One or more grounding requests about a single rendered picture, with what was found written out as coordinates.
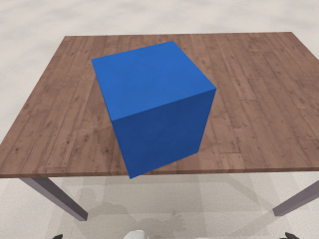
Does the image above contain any table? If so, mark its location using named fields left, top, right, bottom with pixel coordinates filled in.
left=0, top=32, right=319, bottom=221

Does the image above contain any carton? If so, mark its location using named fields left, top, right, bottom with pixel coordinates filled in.
left=91, top=41, right=216, bottom=179

